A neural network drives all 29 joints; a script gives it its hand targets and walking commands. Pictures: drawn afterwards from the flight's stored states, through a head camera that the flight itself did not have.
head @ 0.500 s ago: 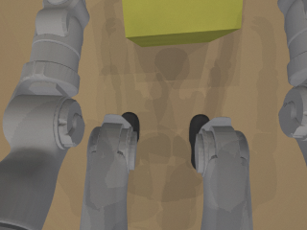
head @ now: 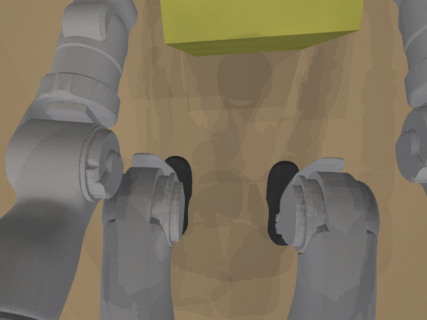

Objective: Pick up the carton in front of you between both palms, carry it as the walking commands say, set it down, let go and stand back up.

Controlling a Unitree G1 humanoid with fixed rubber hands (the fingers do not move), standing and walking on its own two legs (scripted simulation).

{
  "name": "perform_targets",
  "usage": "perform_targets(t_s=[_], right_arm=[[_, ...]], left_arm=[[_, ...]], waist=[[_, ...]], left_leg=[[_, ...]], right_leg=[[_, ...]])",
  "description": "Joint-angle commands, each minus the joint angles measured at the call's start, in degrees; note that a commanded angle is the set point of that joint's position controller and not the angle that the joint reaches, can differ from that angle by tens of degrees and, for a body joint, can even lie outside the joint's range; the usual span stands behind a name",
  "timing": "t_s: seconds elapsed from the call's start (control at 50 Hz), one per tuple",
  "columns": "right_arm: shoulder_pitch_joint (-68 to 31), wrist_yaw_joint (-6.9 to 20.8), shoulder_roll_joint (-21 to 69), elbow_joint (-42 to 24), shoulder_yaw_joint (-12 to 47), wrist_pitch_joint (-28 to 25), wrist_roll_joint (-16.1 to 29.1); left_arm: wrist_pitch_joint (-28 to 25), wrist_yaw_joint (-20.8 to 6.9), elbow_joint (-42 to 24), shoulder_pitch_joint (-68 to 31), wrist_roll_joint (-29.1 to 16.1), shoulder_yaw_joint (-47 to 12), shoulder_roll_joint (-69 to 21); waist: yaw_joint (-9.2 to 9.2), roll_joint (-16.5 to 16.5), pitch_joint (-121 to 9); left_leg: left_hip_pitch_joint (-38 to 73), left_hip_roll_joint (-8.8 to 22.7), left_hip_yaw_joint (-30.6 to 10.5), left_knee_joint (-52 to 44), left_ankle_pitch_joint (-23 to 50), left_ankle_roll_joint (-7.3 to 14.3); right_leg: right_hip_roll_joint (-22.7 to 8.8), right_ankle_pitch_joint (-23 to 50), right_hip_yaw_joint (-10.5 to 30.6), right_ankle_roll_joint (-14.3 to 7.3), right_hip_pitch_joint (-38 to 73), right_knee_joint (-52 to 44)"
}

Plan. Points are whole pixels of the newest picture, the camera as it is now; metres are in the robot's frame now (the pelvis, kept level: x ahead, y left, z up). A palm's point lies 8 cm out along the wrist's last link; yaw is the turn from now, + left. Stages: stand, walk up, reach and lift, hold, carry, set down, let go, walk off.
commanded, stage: reach and lift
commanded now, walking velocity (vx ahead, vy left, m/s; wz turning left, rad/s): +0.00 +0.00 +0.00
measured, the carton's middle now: out of the picture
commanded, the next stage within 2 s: none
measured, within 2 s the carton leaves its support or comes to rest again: leaves its support in 0.56 s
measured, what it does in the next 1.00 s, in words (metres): rises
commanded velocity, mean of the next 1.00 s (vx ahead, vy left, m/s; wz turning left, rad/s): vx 0.00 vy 0.00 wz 0.00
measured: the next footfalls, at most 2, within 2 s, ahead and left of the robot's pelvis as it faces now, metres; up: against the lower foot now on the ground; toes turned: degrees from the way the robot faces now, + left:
none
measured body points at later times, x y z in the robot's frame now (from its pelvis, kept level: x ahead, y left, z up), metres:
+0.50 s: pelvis +0.00 +0.00 +0.00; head +0.38 -0.03 +0.22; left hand +0.57 +0.12 -0.18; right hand +0.58 -0.19 -0.18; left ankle +0.11 +0.13 -0.33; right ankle +0.09 -0.12 -0.33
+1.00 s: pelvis -0.02 +0.01 +0.10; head +0.27 -0.03 +0.44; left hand +0.52 +0.12 +0.02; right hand +0.52 -0.19 +0.02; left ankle +0.11 +0.14 -0.33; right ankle +0.09 -0.13 -0.33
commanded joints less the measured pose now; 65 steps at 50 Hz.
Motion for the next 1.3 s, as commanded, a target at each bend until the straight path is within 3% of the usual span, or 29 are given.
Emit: perform_targets(t_s=[0.0,0.12,0.18,0.2,0.26,0.3,0.36,0.46,0.56,0.6,0.66,0.7,0.78,0.84,0.98,1.14,1.28], right_arm=[[-14.9,0.0,-5.0,-4.8,-1.3,-0.9,-0.9],[-20.7,0.4,1.0,-6.7,0.5,-0.4,-0.7],[-21.8,1.5,6.3,-6.8,-0.9,0.6,-3.7],[-25.7,3.8,18.6,-8.1,2.4,1.4,-3.3],[-26.9,12.2,45.3,-8.2,3.3,4.2,-5.7],[-24.0,16.0,52.8,-10.2,1.7,5.8,-6.5],[-23.1,18.2,56.2,-12.7,2.3,7.3,-6.0],[-24.2,18.1,62.0,-20.8,6.9,8.0,-2.8],[-27.4,15.6,69.1,-36.9,13.5,9.1,1.3],[-26.1,15.5,71.3,-40.4,14.3,10.7,1.1],[-20.9,14.0,76.6,-39.7,15.0,12.9,-1.0],[-15.7,14.0,79.4,-34.4,12.5,14.2,-3.6],[-10.4,15.1,79.3,-21.6,2.0,15.5,-12.0],[-10.7,15.6,78.1,-18.6,-3.9,15.6,-16.1],[-12.4,15.7,79.0,-19.7,-6.7,16.0,-18.8],[-10.0,16.3,86.1,-27.8,1.7,18.5,-14.6],[-1.2,16.4,90.5,-30.8,6.9,19.1,-12.3]], left_arm=[[-1.0,-0.3,-5.3,-13.0,1.5,1.8,6.1],[-0.4,-1.2,-6.9,-19.2,0.6,-1.0,-0.2],[0.6,-1.8,-6.7,-20.3,4.4,1.3,-5.1],[1.3,-4.1,-8.3,-25.0,4.0,-2.0,-16.5],[4.2,-12.1,-9.1,-31.4,6.0,-4.7,-41.7],[6.0,-15.6,-10.9,-31.1,6.9,-5.3,-48.4],[7.6,-17.6,-13.1,-29.2,6.2,-6.4,-53.6],[7.9,-17.6,-17.6,-31.4,1.2,-11.4,-59.3],[8.8,-15.2,-29.1,-34.3,-2.8,-18.6,-65.0],[10.2,-14.8,-32.8,-34.0,-1.8,-19.8,-66.9],[11.8,-14.2,-36.3,-32.3,0.3,-21.2,-67.7],[12.9,-14.9,-33.2,-28.5,3.0,-18.8,-68.4],[14.6,-17.0,-22.0,-22.2,12.1,-8.0,-68.1],[15.2,-18.0,-18.7,-21.1,16.2,-2.6,-67.7],[16.0,-19.3,-20.0,-22.4,17.2,-2.5,-69.9],[18.5,-20.9,-26.2,-19.3,12.9,-11.2,-75.8],[19.1,-21.3,-27.5,-9.6,10.9,-16.4,-79.4]], waist=[[0.62,-4.2,-68.7],[-0.23,-4.1,-67.1],[-0.13,-3.8,-64.5],[0.09,-4.0,-64.1],[-1.06,-4.0,-58.4],[-1.5,-2.7,-56.6],[-2.03,-1.7,-57.0],[-3.51,-3.1,-70.7],[-3.12,-4.8,-104.9],[-2.7,-5.5,-114.6],[-1.43,-5.7,-116.2],[-0.72,-6.0,-106.0],[0.45,-5.4,-82.1],[0.51,-5.2,-77.3],[-0.8,-4.0,-84.5],[-0.91,-4.1,-99.6],[-0.53,-4.4,-97.4]], left_leg=[[31.4,-0.5,6.4,-7.3,24.7,1.0],[33.0,-1.3,6.4,-8.0,20.6,1.2],[35.0,-2.0,6.5,-8.0,18.9,1.0],[35.1,-2.8,6.5,-7.9,18.8,1.4],[32.6,-4.1,7.5,-7.1,15.8,2.0],[31.2,-4.5,7.8,-7.0,15.6,2.6],[30.5,-4.8,7.8,-6.9,16.5,3.2],[33.4,-5.1,7.9,-5.4,25.5,3.3],[40.5,-6.0,8.8,-6.8,37.3,2.4],[42.5,-6.3,8.9,-8.7,39.0,2.1],[42.3,-7.2,9.6,-12.2,36.2,1.7],[37.2,-7.3,9.8,-15.4,30.6,1.5],[29.4,-7.0,9.3,-22.2,14.5,2.2],[28.9,-6.9,9.0,-26.0,10.4,2.6],[33.9,-6.9,8.9,-32.3,9.1,2.3],[45.5,-7.4,9.3,-36.8,15.9,1.9],[52.6,-7.5,7.7,-42.1,20.5,1.8]], right_leg=[[-0.1,25.4,-3.0,0.9,34.5,-11.0],[0.6,20.9,-3.3,0.1,35.5,-12.1],[1.2,18.8,-3.8,0.4,35.8,-12.4],[2.0,18.6,-3.9,0.1,35.9,-12.5],[3.6,16.7,-4.8,-0.4,32.6,-11.3],[4.0,16.2,-5.8,-0.8,29.0,-10.9],[3.8,16.2,-6.3,-1.4,27.1,-10.7],[3.9,27.5,-6.2,-1.3,35.6,-9.8],[4.8,46.7,-6.1,-0.6,56.4,-9.3],[5.3,49.5,-6.7,0.0,59.2,-10.3],[6.6,44.7,-7.7,1.0,57.2,-14.5],[6.9,38.0,-7.9,1.4,51.6,-18.1],[7.1,17.3,-8.3,0.8,36.4,-25.9],[7.3,11.7,-8.1,0.1,33.8,-30.1],[7.6,10.8,-8.4,-0.2,41.6,-35.9],[8.0,18.6,-8.8,0.9,54.5,-40.3],[8.3,23.7,-8.0,1.6,60.1,-45.1]])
